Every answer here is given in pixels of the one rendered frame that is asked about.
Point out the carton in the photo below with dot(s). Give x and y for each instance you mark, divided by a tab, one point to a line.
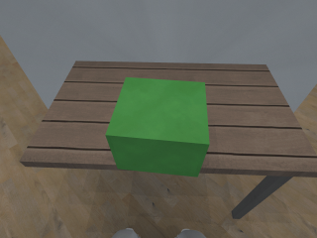
160	126

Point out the table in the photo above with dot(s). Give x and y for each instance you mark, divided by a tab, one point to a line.
252	129

